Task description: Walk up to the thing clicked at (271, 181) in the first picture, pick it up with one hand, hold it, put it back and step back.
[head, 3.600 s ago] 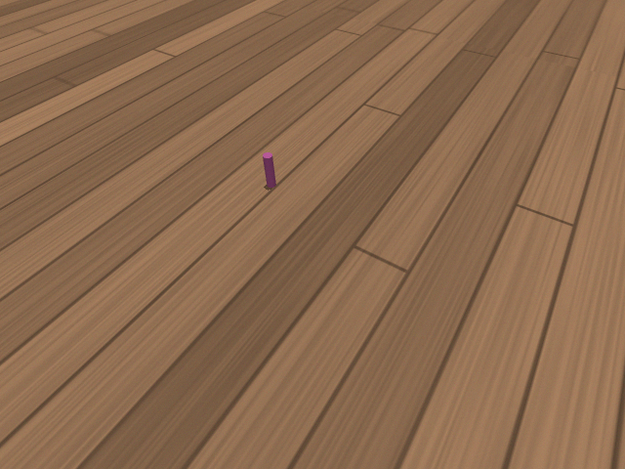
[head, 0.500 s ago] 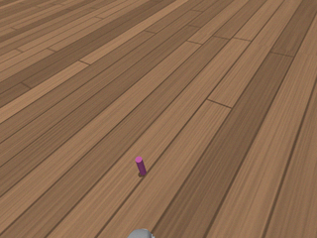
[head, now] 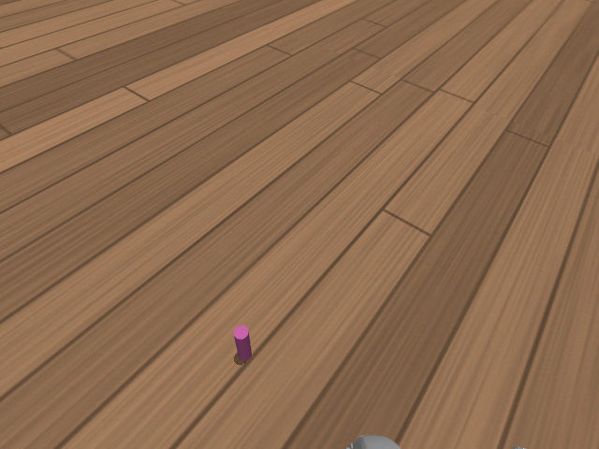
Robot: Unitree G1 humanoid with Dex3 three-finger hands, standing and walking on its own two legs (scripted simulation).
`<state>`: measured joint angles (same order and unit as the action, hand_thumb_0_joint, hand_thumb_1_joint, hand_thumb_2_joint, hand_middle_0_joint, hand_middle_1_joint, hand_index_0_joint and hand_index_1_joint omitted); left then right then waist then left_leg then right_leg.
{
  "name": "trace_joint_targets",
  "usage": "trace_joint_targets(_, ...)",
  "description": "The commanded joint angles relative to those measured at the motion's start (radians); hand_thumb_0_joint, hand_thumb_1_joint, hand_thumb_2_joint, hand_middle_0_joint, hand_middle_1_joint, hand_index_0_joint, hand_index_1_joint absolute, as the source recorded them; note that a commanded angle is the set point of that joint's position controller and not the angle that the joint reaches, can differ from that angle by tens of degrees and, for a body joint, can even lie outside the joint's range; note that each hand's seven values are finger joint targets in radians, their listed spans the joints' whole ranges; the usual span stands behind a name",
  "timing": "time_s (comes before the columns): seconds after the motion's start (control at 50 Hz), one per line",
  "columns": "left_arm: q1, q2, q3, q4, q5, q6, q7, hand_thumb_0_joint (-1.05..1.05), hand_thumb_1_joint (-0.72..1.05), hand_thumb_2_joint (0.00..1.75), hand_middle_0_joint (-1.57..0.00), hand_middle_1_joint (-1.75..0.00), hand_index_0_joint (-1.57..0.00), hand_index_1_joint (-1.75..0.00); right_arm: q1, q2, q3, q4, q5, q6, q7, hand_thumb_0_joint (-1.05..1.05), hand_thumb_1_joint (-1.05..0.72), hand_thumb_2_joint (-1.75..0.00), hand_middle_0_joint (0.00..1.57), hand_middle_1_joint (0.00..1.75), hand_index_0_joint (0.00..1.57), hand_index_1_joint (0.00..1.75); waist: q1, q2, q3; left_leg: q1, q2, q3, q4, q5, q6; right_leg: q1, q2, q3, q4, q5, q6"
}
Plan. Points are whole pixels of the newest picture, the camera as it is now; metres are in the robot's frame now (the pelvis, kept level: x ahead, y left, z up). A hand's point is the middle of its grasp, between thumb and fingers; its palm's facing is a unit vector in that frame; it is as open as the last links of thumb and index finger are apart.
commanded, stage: walk up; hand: left
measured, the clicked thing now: (243, 343) +0.53 +0.18 -0.68
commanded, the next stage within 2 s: none
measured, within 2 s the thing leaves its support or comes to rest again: neither
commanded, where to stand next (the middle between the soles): +0.18 -0.02 m, yaw -2 degrees
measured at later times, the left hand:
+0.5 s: hand (145, 446) +0.16 +0.23 -0.13, palm faces -0.05 -0.90 -0.44, open 7.4 cm
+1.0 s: hand out of the picture +0.15 +0.24 -0.16, palm faces -0.01 -0.94 -0.35, open 7.4 cm
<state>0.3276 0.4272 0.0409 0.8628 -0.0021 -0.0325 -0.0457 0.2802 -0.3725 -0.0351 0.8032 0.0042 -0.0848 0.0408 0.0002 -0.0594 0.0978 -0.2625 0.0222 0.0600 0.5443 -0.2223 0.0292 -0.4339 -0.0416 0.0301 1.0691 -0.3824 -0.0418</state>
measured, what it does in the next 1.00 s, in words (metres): walks ahead: right foot, then left foot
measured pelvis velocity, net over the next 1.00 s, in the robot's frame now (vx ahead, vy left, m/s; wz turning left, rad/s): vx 0.12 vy -0.02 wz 0.00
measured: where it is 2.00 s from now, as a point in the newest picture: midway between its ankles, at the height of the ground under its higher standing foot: outside the picture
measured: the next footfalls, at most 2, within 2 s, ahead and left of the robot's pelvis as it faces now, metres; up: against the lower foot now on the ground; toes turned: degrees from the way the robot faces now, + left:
right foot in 0.24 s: +0.19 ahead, -0.17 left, +0.00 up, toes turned -3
left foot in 0.60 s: +0.21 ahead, +0.12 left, +0.00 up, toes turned +1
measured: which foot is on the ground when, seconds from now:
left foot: down 0.00-0.26, up 0.28-0.58, down 0.60-1.00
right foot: up 0.00-0.22, down 0.24-1.00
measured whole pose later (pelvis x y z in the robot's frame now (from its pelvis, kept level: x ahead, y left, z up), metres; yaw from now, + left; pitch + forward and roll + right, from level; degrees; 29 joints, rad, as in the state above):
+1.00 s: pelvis +0.12 -0.02 +0.00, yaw +0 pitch -2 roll -1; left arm 0.20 0.37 0.00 1.10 0.00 -0.02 -0.02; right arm 0.10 -0.36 0.00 1.03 0.00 0.01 0.03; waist 0.03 0.02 0.06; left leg -0.30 0.06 -0.02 0.57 -0.23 -0.03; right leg -0.26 -0.02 -0.02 0.53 -0.23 0.03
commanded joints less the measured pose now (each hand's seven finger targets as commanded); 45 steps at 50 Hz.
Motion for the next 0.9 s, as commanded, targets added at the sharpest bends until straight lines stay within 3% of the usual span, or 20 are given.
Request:
trace_joint_targets(0.0,0.062,0.169,0.058,-0.055,0.003,-0.023,0.002,0.0,0.9,0.9,-0.2,-0.3,-0.2,-0.3,0.05,-0.288,-0.091,-0.057,-0.008,-0.017,-0.021,0.0,-0.9,-0.9,0.2,0.3,0.2,0.3,-0.018,0.226,-0.032,0.076,0.223,-0.183,-0.265,0.084,0.194,-0.086,-0.056,-0.005,-0.139,0.084,0.037)
trace_joint_targets(0.08,-0.009,0.172,0.065,-0.062,0.011,-0.034,-0.007,0.0,0.9,0.9,-0.2,-0.3,-0.2,-0.3,0.031,-0.311,-0.095,-0.067,-0.017,-0.007,-0.012,0.0,-0.9,-0.9,0.2,0.3,0.2,0.3,-0.029,0.247,0.009,-0.019,0.22,-0.167,-0.294,-0.119,0.208,-0.023,-0.064,-0.048,-0.307,0.134,0.048)
trace_joint_targets(0.14,0.029,0.154,0.064,-0.027,0.012,-0.046,0.01,0.0,0.9,0.9,-0.2,-0.3,-0.2,-0.3,-0.031,-0.292,-0.085,-0.077,-0.015,0.011,-0.013,0.0,-0.9,-0.9,0.2,0.3,0.2,0.3,0.013,0.23,-0.01,-0.101,0.221,-0.142,-0.183,0.0,0.189,0.128,-0.03,-0.071,-0.402,0.208,0.041)
trace_joint_targets(0.2,0.12,0.18,0.072,0.021,0.018,-0.066,0.036,0.0,0.9,0.9,-0.2,-0.3,-0.2,-0.3,-0.015,-0.201,-0.052,-0.077,-0.004,0.033,-0.017,0.0,-0.9,-0.9,0.2,0.3,0.2,0.3,0.061,0.049,-0.105,-0.133,0.121,-0.046,0.116,0.017,0.101,0.356,0.012,-0.067,-0.571,0.28,0.03)
trace_joint_targets(0.22,0.133,0.241,0.088,0.011,0.026,-0.073,0.046,0.0,0.9,0.9,-0.2,-0.3,-0.2,-0.3,0.03,-0.147,-0.034,-0.078,0.003,0.034,-0.019,0.0,-0.9,-0.9,0.2,0.3,0.2,0.3,0.065,-0.149,-0.14,-0.195,0.036,0.019,0.318,-0.134,0.057,0.401,-0.119,0.122,-0.681,0.245,-0.012)
trace_joint_targets(0.24,0.118,0.3,0.096,-0.022,0.024,-0.079,0.049,0.0,0.9,0.9,-0.2,-0.3,-0.2,-0.3,0.092,-0.129,-0.024,-0.069,-0.002,0.047,-0.018,0.0,-0.9,-0.9,0.2,0.3,0.2,0.3,0.036,-0.217,-0.122,-0.312,-0.045,-0.028,0.461,-0.325,0.012,0.398,-0.323,0.48,-0.777,0.168,-0.084)
trace_joint_targets(0.26,0.075,0.32,0.097,-0.037,0.011,-0.072,0.049,0.0,0.9,0.9,-0.2,-0.3,-0.2,-0.3,0.091,-0.221,-0.051,-0.046,-0.008,0.06,-0.03,0.0,-0.9,-0.9,0.2,0.3,0.2,0.3,0.037,-0.107,-0.097,-0.304,-0.012,-0.084,0.519,-0.352,0.011,0.356,-0.367,0.509,-0.767,0.14,-0.185)
trace_joint_targets(0.28,0.047,0.322,0.097,-0.044,0.008,-0.066,0.053,0.0,0.9,0.9,-0.2,-0.3,-0.2,-0.3,0.077,-0.252,-0.061,-0.036,-0.012,0.06,-0.036,0.0,-0.9,-0.9,0.2,0.3,0.2,0.3,0.037,-0.131,-0.09,-0.337,0.019,-0.085,0.545,-0.373,0.01,0.354,-0.383,0.538,-0.754,0.162,-0.243)
trace_joint_targets(0.34,0.021,0.263,0.074,-0.046,0.006,-0.063,0.061,0.0,0.9,0.9,-0.2,-0.3,-0.2,-0.3,0.052,-0.242,-0.066,0.002,-0.001,0.064,-0.034,0.0,-0.9,-0.9,0.2,0.3,0.2,0.3,0.024,-0.093,-0.093,-0.287,0.051,-0.127,0.512,-0.275,-0.001,0.287,-0.262,0.266,-0.7,0.326,-0.179)
trace_joint_targets(0.38,0.006,0.254,0.065,-0.05,0.013,-0.061,0.066,0.0,0.9,0.9,-0.2,-0.3,-0.2,-0.3,0.058,-0.227,-0.063,0.014,-0.011,0.075,-0.028,0.0,-0.9,-0.9,0.2,0.3,0.2,0.3,0.018,-0.108,-0.097,-0.235,0.039,-0.098,0.478,-0.221,-0.009,0.234,-0.222,0.186,-0.678,0.373,-0.164)
trace_joint_targets(0.5,-0.081,0.236,0.053,-0.063,0.017,-0.041,0.067,0.0,0.9,0.9,-0.2,-0.3,-0.2,-0.3,0.011,-0.189,-0.056,0.055,-0.011,0.075,-0.027,0.0,-0.9,-0.9,0.2,0.3,0.2,0.3,0.009,-0.136,-0.121,-0.046,0.015,-0.031,0.17,-0.106,-0.027,0.115,-0.198,0.085,-0.589,0.41,-0.154)
trace_joint_targets(0.56,-0.117,0.188,0.029,-0.055,0.0,-0.018,0.062,0.0,0.9,0.9,-0.2,-0.3,-0.2,-0.3,0.037,-0.201,-0.063,0.098,-0.018,0.06,-0.039,0.0,-0.9,-0.9,0.2,0.3,0.2,0.3,-0.03,-0.038,-0.129,0.112,-0.004,-0.031,-0.025,0.045,-0.002,0.001,-0.16,0.059,-0.472,0.261,-0.082)
trace_joint_targets(0.58,-0.113,0.149,0.014,-0.052,-0.003,-0.012,0.061,0.0,0.9,0.9,-0.2,-0.3,-0.2,-0.3,0.019,-0.244,-0.072,0.096,-0.028,0.056,-0.044,0.0,-0.9,-0.9,0.2,0.3,0.2,0.3,-0.027,0.064,-0.129,0.119,0.097,-0.176,-0.098,-0.008,0.027,-0.059,-0.116,0.038,-0.417,0.142,-0.04)
trace_joint_targets(0.6,-0.09,0.108,0.003,-0.044,-0.014,-0.003,0.059,0.0,0.9,0.9,-0.2,-0.3,-0.2,-0.3,-0.052,-0.29,-0.072,0.068,-0.032,0.048,-0.044,0.0,-0.9,-0.9,0.2,0.3,0.2,0.3,0.015,0.205,-0.11,0.04,0.242,-0.411,-0.212,-0.126,0.075,-0.056,-0.013,-0.025,-0.35,-0.037,0.009)
trace_joint_targets(0.62,-0.064,0.159,0.015,-0.002,-0.015,0.008,0.066,0.0,0.9,0.9,-0.2,-0.3,-0.2,-0.3,-0.131,-0.328,-0.071,0.059,-0.016,0.051,-0.039,0.0,-0.9,-0.9,0.2,0.3,0.2,0.3,0.024,0.249,-0.091,-0.125,0.313,-0.458,-0.257,-0.314,0.159,0.069,0.005,-0.039,-0.287,-0.165,0.014)
trace_joint_targets(0.64,-0.054,0.187,0.025,0.037,-0.009,0.009,0.064,0.0,0.9,0.9,-0.2,-0.3,-0.2,-0.3,-0.189,-0.316,-0.067,0.063,-0.014,0.058,-0.036,0.0,-0.9,-0.9,0.2,0.3,0.2,0.3,0.043,0.228,-0.046,-0.255,0.285,-0.415,-0.253,-0.411,0.168,0.184,-0.016,-0.025,-0.284,-0.13,0.014)
trace_joint_targets(0.66,-0.051,0.186,0.027,0.057,-0.003,0.006,0.058,0.0,0.9,0.9,-0.2,-0.3,-0.2,-0.3,-0.211,-0.281,-0.051,0.065,-0.016,0.064,-0.035,0.0,-0.9,-0.9,0.2,0.3,0.2,0.3,0.053,0.209,-0.032,-0.28,0.219,-0.32,-0.239,-0.448,0.127,0.214,-0.01,-0.032,-0.362,-0.094,0.01)
trace_joint_targets(0.7,-0.049,0.17,0.026,0.091,-0.001,-0.001,0.053,0.0,0.9,0.9,-0.2,-0.3,-0.2,-0.3,-0.213,-0.234,-0.03,0.08,-0.016,0.063,-0.033,0.0,-0.9,-0.9,0.2,0.3,0.2,0.3,0.051,0.221,-0.039,-0.203,0.132,-0.22,-0.173,-0.34,0.053,0.202,-0.006,-0.04,-0.487,0.068,0.011)
trace_joint_targets(0.8,-0.135,0.181,0.016,0.118,0.009,-0.002,0.051,0.0,0.9,0.9,-0.2,-0.3,-0.2,-0.3,-0.215,-0.232,-0.025,0.125,-0.012,0.079,-0.028,0.0,-0.9,-0.9,0.2,0.3,0.2,0.3,0.019,0.195,-0.024,-0.155,0.114,-0.222,-0.175,-0.459,0.024,0.132,-0.03,0.046,-0.622,-0.11,0.002)
trace_joint_targets(0.88,-0.166,0.176,0.008,0.153,0.006,-0.01,0.047,0.0,0.9,0.9,-0.2,-0.3,-0.2,-0.3,-0.234,-0.224,-0.019,0.154,-0.009,0.073,-0.026,0.0,-0.9,-0.9,0.2,0.3,0.2,0.3,0.015,0.16,-0.028,-0.071,0.111,-0.218,-0.161,-0.327,0.02,0.102,-0.039,0.058,-0.663,-0.045,0.004)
